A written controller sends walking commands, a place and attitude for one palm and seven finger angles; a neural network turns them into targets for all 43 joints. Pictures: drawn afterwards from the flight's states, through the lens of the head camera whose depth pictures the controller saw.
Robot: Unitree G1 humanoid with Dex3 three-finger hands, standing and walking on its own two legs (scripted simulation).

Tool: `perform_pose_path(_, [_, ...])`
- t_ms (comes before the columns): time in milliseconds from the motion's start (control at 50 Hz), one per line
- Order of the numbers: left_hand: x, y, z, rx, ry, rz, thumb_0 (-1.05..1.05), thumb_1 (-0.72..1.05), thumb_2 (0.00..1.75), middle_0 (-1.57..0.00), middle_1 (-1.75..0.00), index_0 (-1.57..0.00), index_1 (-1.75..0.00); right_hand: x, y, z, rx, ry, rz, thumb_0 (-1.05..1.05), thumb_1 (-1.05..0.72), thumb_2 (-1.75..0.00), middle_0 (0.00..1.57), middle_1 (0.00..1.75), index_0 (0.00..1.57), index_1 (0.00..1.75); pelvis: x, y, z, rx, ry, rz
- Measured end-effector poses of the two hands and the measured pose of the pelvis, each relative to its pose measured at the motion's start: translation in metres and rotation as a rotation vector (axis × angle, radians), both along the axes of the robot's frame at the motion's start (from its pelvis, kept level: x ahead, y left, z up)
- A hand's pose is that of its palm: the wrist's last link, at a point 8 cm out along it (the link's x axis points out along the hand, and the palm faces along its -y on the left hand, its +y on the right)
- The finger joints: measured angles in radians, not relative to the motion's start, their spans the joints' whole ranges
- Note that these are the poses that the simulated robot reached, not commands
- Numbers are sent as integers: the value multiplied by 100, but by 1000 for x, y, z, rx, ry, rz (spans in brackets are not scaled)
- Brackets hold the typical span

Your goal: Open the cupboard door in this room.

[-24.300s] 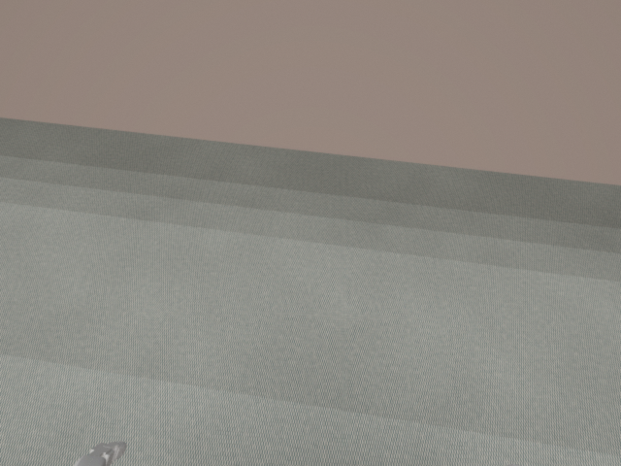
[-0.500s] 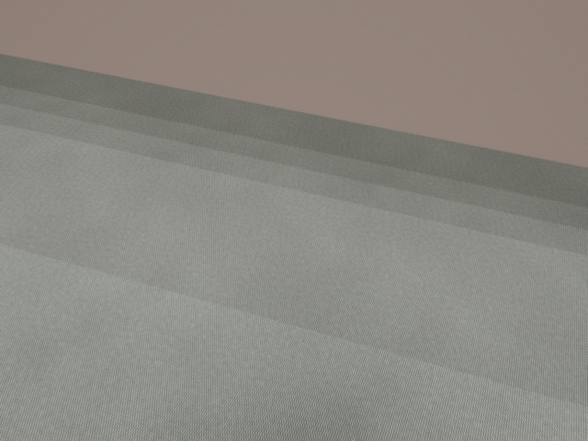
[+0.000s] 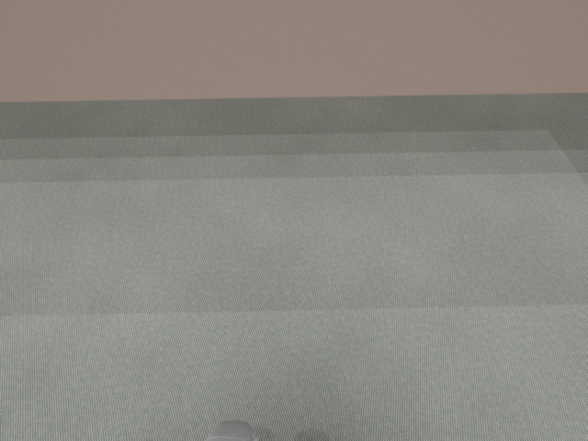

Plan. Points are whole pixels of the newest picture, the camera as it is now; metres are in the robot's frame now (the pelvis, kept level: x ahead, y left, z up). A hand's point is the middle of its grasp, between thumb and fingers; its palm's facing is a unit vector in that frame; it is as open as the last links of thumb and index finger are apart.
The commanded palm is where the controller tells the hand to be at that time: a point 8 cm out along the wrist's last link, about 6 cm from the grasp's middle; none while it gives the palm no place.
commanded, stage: turn or walk to find it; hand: left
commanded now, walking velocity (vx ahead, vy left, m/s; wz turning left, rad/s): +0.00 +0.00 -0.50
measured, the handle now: out of the picture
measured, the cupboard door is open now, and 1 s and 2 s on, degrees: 0 0 0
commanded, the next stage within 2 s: none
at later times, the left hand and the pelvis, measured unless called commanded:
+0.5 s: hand out of the picture +0.11 +0.24 -0.17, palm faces -0.24 -0.95 -0.22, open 7.4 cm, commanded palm none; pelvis -0.01 +0.05 +0.00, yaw -16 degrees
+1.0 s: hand (219, 439) +0.14 +0.13 -0.16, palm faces -0.46 -0.86 -0.24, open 7.4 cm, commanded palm none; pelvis -0.02 +0.00 +0.00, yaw -30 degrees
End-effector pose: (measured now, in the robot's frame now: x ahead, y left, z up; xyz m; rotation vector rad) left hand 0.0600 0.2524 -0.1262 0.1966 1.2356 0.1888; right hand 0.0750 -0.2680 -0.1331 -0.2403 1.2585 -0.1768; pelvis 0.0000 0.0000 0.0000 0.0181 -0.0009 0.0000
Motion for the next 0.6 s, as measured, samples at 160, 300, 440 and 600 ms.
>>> perform_pose_path(160, [9,25,-19,-41,2,-64,0,90,90,-20,-30,-20,-30,-19,33,9,-26,-61,-58,0,-91,-90,20,30,19,30,-11,31,-6,-29,19,-79])
perform_pose_path(300, [22,50,-15,-47,38,-139,0,90,90,-20,-29,-20,-30,-63,66,22,-26,-37,-145,0,-90,-90,20,30,20,30,-13,52,4,-53,4,-161])
perform_pose_path(440, [42,52,-11,-27,56,-215,0,91,90,-19,-29,-20,-30,-99,79,18,1,-4,-254,0,-90,-90,20,30,20,30,-10,53,6,-54,8,-246])
perform_pose_path(600, [90,-8,-11,-23,19,-384,0,91,90,-19,-29,-19,-30,-158,68,-6,57,64,-420,0,-90,-90,21,30,20,30,-14,31,-4,-29,5,-352])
